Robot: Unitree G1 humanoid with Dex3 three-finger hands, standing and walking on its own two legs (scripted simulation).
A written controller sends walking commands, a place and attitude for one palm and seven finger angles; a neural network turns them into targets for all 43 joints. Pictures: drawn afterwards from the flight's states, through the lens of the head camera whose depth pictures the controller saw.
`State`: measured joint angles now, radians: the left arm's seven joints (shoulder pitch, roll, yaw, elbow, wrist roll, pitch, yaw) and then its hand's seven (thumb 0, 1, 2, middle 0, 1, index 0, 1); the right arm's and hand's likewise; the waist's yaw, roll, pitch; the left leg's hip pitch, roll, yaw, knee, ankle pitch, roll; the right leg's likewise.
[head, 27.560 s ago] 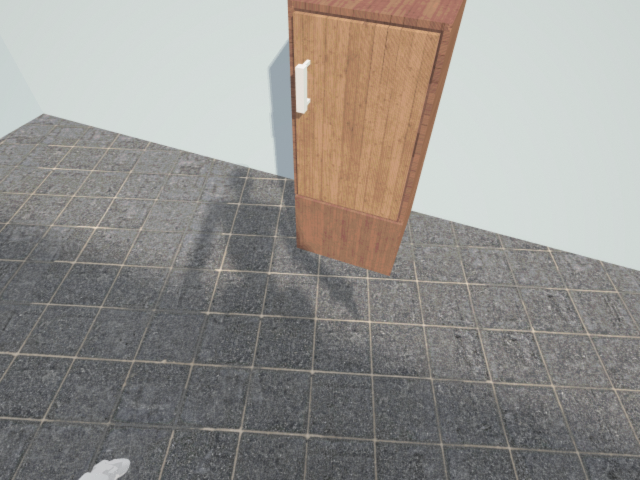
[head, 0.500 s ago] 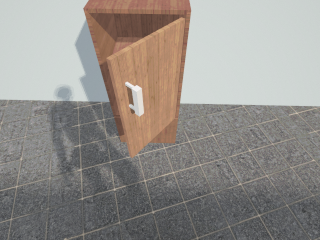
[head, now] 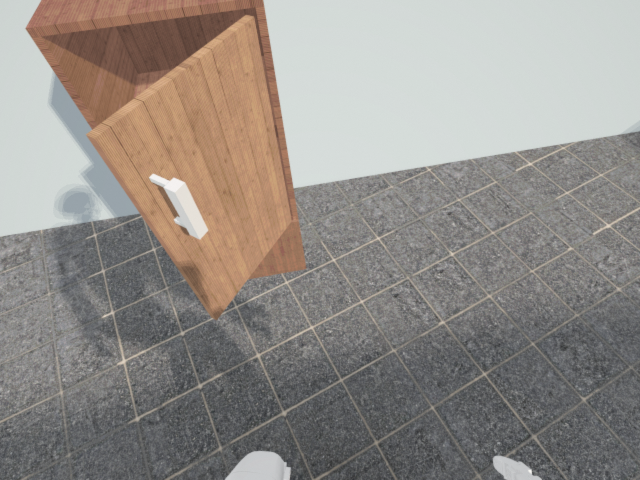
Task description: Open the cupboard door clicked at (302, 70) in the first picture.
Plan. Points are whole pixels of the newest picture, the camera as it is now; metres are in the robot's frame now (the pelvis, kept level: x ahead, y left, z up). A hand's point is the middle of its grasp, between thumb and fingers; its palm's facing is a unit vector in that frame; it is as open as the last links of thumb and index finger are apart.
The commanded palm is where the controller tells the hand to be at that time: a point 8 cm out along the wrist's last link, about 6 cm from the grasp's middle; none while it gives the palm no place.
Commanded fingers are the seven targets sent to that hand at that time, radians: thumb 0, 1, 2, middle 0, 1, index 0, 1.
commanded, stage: walk to a spot facing it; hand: left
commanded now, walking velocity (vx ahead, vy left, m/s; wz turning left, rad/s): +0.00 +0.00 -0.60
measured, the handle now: (178, 206) +0.51 +0.30 -0.03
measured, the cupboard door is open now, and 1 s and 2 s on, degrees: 50 50 50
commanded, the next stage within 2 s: none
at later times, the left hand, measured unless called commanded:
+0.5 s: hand out of the picture +0.12 +0.27 -0.19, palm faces -0.16 -0.96 -0.24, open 7.4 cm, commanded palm none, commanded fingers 0.00 0.90 0.90 -0.20 -0.30 -0.20 -0.30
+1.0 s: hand (277, 377) +0.27 +0.11 -0.16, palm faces -0.58 -0.78 -0.25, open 7.4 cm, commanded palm none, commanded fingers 0.00 0.90 0.90 -0.20 -0.30 -0.20 -0.30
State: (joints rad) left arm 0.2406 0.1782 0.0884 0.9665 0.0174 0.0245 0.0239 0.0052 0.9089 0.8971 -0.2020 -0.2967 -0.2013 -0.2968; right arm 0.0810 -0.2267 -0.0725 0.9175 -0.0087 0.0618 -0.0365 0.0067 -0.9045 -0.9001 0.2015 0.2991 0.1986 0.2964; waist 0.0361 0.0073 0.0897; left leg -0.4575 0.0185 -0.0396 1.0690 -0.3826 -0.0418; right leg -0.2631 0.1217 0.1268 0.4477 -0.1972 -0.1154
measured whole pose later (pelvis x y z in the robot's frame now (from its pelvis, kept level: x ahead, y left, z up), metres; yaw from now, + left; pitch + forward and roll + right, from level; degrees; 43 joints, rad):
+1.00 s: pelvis +0.06 +0.02 -0.01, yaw -36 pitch +1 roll +0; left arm 0.12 0.21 0.06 0.87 0.02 0.02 0.01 0.01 0.91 0.90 -0.20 -0.30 -0.20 -0.30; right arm 0.26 -0.24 -0.06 0.94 -0.01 0.06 -0.02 0.01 -0.91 -0.90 0.20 0.30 0.20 0.30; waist -0.04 0.01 0.11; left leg -0.46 0.10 0.05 1.09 -0.47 -0.07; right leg -0.28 0.02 0.00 0.57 -0.30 -0.04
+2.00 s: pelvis +0.25 -0.28 +0.00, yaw -68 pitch +2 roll +2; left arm 0.29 0.18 0.07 1.01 0.01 -0.07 0.01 0.00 0.94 0.90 -0.20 -0.30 -0.20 -0.30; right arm 0.17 -0.16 -0.05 0.93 -0.02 -0.02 -0.01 0.01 -0.91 -0.90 0.20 0.30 0.20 0.30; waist -0.01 0.00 0.05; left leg -0.65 0.15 0.00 1.07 -0.20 -0.05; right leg -0.15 0.11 -0.03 0.38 -0.26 -0.14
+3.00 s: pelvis +0.37 -0.68 -0.01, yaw -70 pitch +1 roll -1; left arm 0.10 0.15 0.05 0.95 0.02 -0.01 0.03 -0.02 0.94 0.90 -0.20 -0.30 -0.20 -0.30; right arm 0.28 -0.12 -0.04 1.01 -0.01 0.04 0.00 0.01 -0.91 -0.90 0.20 0.30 0.20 0.30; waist -0.06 -0.05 0.06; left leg -0.47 0.09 0.09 0.93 -0.44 -0.04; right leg -0.30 -0.12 -0.24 0.58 -0.28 0.00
